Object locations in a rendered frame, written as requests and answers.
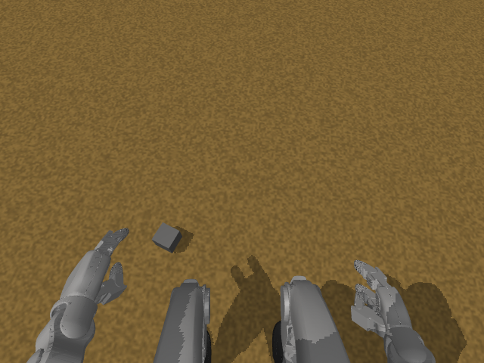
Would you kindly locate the right robot hand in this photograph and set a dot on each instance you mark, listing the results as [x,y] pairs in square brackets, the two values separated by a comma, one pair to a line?
[385,309]

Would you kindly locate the left robot arm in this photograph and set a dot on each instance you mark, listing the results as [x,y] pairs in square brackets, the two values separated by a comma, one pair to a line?
[66,335]

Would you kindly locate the left robot hand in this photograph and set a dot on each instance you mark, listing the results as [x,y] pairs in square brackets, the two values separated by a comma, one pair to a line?
[86,279]

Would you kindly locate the right robot arm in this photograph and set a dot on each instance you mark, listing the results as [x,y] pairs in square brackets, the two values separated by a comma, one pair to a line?
[404,345]

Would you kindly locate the cube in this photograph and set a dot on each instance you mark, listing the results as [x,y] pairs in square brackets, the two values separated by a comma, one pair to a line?
[167,237]

